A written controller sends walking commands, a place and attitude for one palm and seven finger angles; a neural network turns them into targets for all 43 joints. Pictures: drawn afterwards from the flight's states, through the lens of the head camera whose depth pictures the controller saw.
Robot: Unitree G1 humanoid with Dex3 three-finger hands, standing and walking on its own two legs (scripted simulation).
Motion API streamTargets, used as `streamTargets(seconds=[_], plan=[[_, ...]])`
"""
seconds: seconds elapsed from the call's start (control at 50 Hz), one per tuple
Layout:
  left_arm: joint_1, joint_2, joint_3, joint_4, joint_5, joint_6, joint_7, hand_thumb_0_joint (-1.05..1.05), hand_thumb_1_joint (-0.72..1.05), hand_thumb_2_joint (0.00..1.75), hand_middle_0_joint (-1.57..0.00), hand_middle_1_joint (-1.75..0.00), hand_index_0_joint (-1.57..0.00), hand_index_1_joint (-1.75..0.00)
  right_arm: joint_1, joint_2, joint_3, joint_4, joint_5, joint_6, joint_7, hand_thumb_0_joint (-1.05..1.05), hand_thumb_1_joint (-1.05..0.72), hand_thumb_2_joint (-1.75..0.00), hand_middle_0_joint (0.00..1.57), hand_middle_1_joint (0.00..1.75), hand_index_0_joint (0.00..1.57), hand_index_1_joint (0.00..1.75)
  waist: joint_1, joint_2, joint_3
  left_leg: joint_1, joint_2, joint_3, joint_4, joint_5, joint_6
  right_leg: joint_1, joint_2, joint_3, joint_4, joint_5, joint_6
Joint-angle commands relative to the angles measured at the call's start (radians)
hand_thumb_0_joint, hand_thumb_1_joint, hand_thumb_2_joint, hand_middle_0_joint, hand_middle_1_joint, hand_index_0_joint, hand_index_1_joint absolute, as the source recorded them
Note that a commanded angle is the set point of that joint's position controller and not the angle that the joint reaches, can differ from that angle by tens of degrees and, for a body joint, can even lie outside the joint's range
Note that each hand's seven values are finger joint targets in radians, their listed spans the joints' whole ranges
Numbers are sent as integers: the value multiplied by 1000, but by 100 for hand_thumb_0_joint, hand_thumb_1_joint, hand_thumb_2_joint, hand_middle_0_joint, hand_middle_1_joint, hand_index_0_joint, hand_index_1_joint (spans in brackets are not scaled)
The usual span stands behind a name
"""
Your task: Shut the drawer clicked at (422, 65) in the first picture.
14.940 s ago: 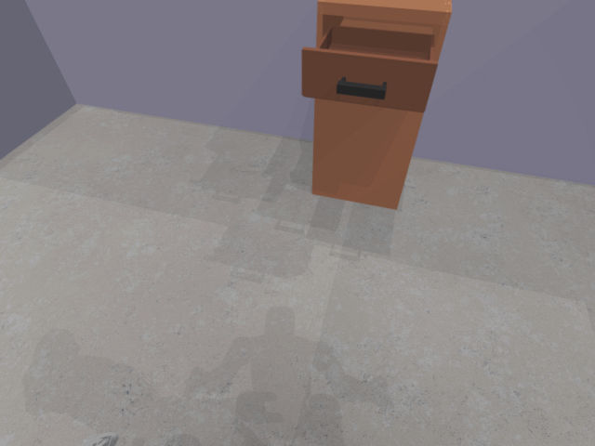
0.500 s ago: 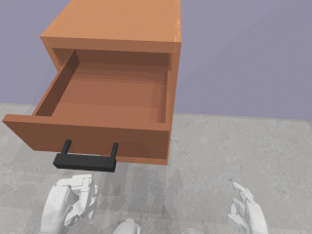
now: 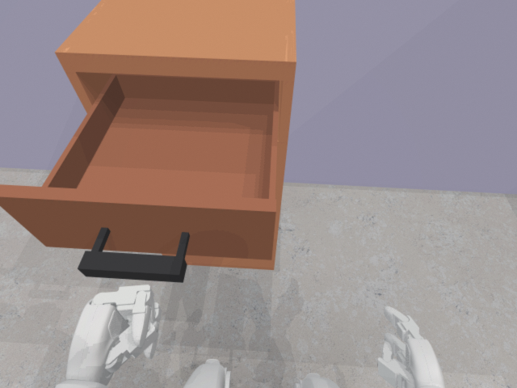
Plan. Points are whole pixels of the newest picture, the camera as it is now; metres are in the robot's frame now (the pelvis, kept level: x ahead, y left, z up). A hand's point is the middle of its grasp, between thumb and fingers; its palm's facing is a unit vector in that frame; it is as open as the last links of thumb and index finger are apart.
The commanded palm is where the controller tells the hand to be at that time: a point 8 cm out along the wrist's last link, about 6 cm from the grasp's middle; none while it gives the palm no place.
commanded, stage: push the drawer shut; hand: left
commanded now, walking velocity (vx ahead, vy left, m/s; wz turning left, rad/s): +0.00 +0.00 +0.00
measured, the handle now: (139, 251) +0.30 +0.18 +0.07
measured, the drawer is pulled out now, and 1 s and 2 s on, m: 0.29 0.21 0.08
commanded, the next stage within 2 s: none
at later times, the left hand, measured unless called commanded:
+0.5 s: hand (156, 310) +0.22 +0.14 +0.06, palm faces -0.06 -1.00 -0.06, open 3.0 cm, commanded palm +0.22 +0.20 +0.07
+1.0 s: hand (167, 261) +0.29 +0.14 +0.07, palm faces -0.08 -1.00 -0.05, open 3.0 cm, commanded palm +0.28 +0.20 +0.07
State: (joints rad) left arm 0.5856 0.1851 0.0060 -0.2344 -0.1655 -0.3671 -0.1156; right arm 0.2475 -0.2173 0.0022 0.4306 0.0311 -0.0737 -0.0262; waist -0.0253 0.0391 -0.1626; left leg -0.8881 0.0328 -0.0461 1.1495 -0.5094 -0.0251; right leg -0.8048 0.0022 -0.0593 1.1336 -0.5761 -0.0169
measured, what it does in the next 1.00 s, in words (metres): stands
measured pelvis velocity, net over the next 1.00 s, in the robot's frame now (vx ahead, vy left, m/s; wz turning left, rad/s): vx -0.01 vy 0.01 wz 0.00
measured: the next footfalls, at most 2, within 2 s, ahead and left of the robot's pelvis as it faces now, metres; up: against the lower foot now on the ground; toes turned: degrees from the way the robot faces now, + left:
none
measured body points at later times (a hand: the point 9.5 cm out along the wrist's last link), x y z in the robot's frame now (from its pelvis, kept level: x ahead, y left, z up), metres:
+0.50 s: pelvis +0.00 +0.00 +0.00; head +0.05 +0.00 +0.45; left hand +0.22 +0.20 +0.07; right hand +0.18 -0.23 -0.08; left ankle +0.03 +0.13 -0.65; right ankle -0.01 -0.11 -0.65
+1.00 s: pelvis -0.01 +0.01 +0.01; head +0.04 +0.01 +0.46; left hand +0.28 +0.20 +0.07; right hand +0.15 -0.23 -0.08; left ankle +0.03 +0.13 -0.65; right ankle -0.01 -0.11 -0.65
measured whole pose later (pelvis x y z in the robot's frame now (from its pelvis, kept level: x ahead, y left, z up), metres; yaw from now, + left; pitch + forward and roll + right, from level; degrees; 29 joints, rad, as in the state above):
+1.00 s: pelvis -0.01 +0.01 +0.01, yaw +0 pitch +13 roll -2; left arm 0.07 0.21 0.02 0.14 -0.16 -0.31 -0.09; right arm 0.24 -0.24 0.03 0.53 0.03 -0.08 -0.02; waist -0.05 0.03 -0.13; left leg -0.86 0.02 -0.04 1.09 -0.46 -0.01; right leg -0.78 -0.01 -0.05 1.07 -0.52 0.00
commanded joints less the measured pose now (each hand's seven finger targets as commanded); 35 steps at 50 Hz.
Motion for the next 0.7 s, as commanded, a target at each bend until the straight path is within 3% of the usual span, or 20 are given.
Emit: streamTargets(seconds=[0.0, 0.08, 0.18, 0.28, 0.34, 0.42, 0.44, 0.46, 0.54, 0.58, 0.6, 0.62, 0.68], plan=[[-52, 82, 57, -214, -31, -85, -8, 0, 90, 90, -140, -160, -140, -160, -68, -116, -52, -158, -1, -67, -16, 0, -90, -90, 20, 30, 20, 30, -15, -24, -144, 133, -33, 28, -144, 162, 55, 62, 10, 36, -219, 182, 3], [-4, 76, 58, -213, -35, -70, -18, 0, 90, 90, -140, -160, -140, -160, -64, -115, -57, -156, 3, -67, -15, 0, -90, -90, 20, 30, 20, 30, -2, -9, -182, 163, -33, 30, -155, 220, 55, 97, 11, 19, -206, 259, 0], [-101, 82, 49, -184, -20, -55, -6, 0, 90, 90, -140, -160, -140, -160, -54, -124, -52, -145, -2, -64, -19, 0, -90, -90, 20, 30, 20, 30, -29, -32, -148, 159, -29, 21, -151, 209, 56, 60, 13, 15, -204, 254, 5], [-114, 74, 44, -167, -13, -46, 11, 0, 90, 90, -140, -160, -140, -160, -51, -125, -50, -153, -5, -64, -12, 0, -90, -90, 20, 30, 20, 30, -15, -26, -172, 173, -31, 25, -160, 228, 54, 83, 11, 13, -204, 277, 2], [-176, 102, 68, -159, -9, -46, 19, 0, 90, 90, -140, -160, -140, -160, -54, -132, -46, -142, -7, -60, -15, 0, -90, -90, 20, 30, 20, 30, -28, -28, -157, 165, -30, 23, -154, 217, 57, 72, 13, 15, -208, 262, 2], [-328, 81, 38, -133, -13, -58, 15, 0, 90, 90, -140, -160, -140, -160, -52, -140, -38, -124, -7, -69, -17, 0, -90, -90, 20, 30, 20, 30, -52, -14, -146, 159, -30, 15, -150, 161, 55, 26, 11, 17, -212, 190, 4], [-342, 101, 55, -135, -10, -61, 20, 0, 90, 90, -140, -160, -140, -160, -52, -144, -39, -119, -9, -71, -19, 0, -90, -90, 20, 30, 20, 30, -47, -8, -154, 161, -28, 13, -149, 164, 56, 29, 11, 17, -210, 187, 0], [-334, 80, 39, -120, -13, -58, 17, 0, 90, 90, -140, -160, -140, -160, -53, -141, -38, -119, -8, -73, -18, 0, -90, -90, 20, 30, 20, 30, -42, 0, -166, 172, -31, 14, -155, 164, 55, 35, 11, 16, -212, 187, -1], [-438, 110, 56, -75, -14, -38, 11, 0, 90, 90, -140, -160, -140, -160, -54, -153, -34, -100, -5, -76, -21, 0, -90, -90, 20, 30, 20, 30, -50, -3, -169, 171, -30, 9, -165, 142, 56, 38, 10, 18, -227, 160, -1], [-490, 93, 41, -64, -21, -27, 6, 0, 90, 90, -140, -160, -140, -160, -55, -151, -32, -94, -3, -76, -22, 0, -90, -90, 20, 30, 20, 30, -56, -10, -185, 186, -31, 10, -170, 144, 58, 45, 10, 18, -234, 168, 2], [-497, 111, 61, -46, -20, -22, 8, 0, 90, 90, -140, -160, -140, -160, -58, -155, -33, -90, -2, -76, -23, 0, -90, -90, 20, 30, 20, 30, -46, -5, -194, 189, -31, 8, -177, 142, 55, 49, 10, 17, -234, 162, 0], [-530, 88, 34, -33, -21, -15, 6, 0, 90, 90, -140, -160, -140, -160, -63, -153, -29, -90, -1, -77, -22, 0, -90, -90, 20, 30, 20, 30, -54, -2, -179, 192, -32, 7, -185, 131, 55, 45, 9, 14, -237, 153, 0], [-588, 90, 41, 5, -21, 0, 14, 0, 90, 90, -140, -160, -140, -160, -65, -155, -26, -80, -2, -73, -23, 0, -90, -90, 20, 30, 20, 30, -52, -2, -178, 198, -33, 5, -198, 121, 55, 51, 9, 13, -248, 143, -1]])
